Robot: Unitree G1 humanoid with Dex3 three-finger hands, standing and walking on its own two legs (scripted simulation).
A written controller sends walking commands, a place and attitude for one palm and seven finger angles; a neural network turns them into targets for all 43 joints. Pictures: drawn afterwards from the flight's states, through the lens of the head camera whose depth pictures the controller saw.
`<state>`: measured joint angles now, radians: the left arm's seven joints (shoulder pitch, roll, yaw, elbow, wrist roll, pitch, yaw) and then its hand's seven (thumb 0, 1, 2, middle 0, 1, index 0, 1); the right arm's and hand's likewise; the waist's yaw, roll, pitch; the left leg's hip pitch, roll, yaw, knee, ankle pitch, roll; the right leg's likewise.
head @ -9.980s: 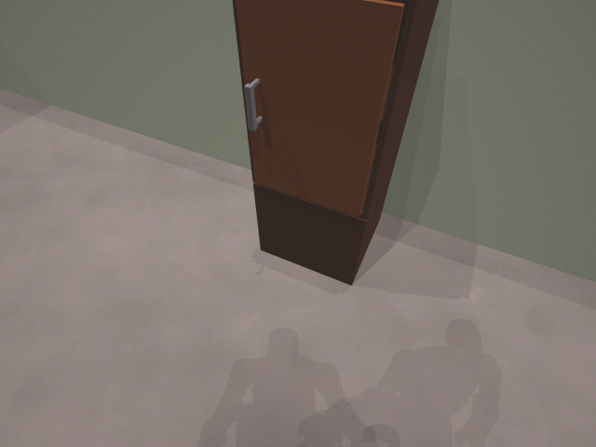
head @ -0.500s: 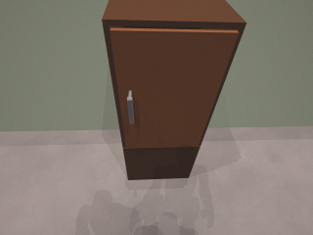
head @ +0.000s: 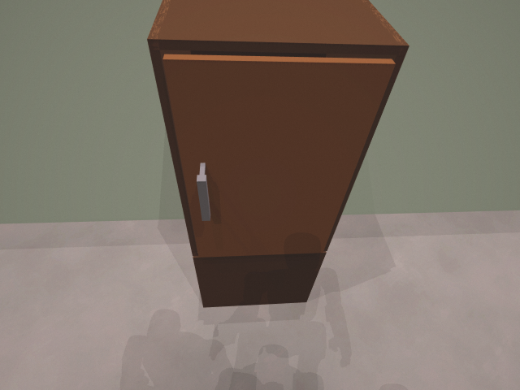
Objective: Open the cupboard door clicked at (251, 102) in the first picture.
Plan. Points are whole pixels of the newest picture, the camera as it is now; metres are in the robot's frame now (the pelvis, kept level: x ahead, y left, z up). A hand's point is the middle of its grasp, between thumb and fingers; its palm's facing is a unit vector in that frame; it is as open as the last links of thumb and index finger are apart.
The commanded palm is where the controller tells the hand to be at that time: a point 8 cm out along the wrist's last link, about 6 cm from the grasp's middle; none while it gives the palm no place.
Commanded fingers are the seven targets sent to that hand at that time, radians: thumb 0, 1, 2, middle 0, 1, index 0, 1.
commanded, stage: come to a stop and stand still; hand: left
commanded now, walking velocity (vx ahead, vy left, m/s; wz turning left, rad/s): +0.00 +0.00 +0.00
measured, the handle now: (204, 192) +0.50 +0.15 -0.03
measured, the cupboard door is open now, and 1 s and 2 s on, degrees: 0 0 0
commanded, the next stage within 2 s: look again from close up in 0.20 s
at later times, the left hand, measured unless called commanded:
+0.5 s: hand out of the picture +0.03 +0.19 -0.18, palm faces +0.02 -0.98 -0.21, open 7.4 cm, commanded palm none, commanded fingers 0.00 0.90 0.90 -0.20 -0.30 -0.20 -0.30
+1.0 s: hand (135, 386) +0.14 +0.19 -0.07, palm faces +0.29 -0.94 -0.19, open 7.5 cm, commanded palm +0.09 +0.23 -0.07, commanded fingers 0.00 0.71 0.82 -0.21 -0.42 -0.21 -0.42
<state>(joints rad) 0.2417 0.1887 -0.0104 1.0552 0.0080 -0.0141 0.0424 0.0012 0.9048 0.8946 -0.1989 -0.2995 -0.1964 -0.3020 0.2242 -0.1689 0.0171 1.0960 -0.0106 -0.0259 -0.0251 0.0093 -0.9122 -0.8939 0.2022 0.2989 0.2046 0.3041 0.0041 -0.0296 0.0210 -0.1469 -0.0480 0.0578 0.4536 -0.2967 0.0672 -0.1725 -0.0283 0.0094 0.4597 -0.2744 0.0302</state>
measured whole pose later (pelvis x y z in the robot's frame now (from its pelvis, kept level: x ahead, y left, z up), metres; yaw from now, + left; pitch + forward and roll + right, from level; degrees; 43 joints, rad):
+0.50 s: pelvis +0.01 +0.00 +0.00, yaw +0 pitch -1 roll +0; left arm 0.24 0.21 -0.01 1.08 0.01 -0.01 0.04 0.00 0.90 0.89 -0.20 -0.30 -0.20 -0.30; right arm 0.22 -0.19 0.02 1.13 -0.01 -0.02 -0.03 0.01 -0.91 -0.89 0.20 0.30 0.21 0.30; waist 0.01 -0.03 0.04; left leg -0.11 -0.05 0.05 0.41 -0.28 0.06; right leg -0.13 -0.03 0.00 0.42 -0.27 0.02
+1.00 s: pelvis -0.01 -0.01 +0.00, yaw +2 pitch -1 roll +2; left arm 0.40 0.19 0.07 0.31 -0.12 -0.04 0.11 0.01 0.87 0.88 -0.20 -0.32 -0.20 -0.32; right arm 0.31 -0.19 0.01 0.90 0.02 -0.20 -0.04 0.01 -0.91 -0.89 0.20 0.30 0.21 0.30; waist 0.00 -0.03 0.00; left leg -0.17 -0.08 0.04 0.44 -0.26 0.05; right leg -0.26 -0.05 -0.03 0.58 -0.31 -0.02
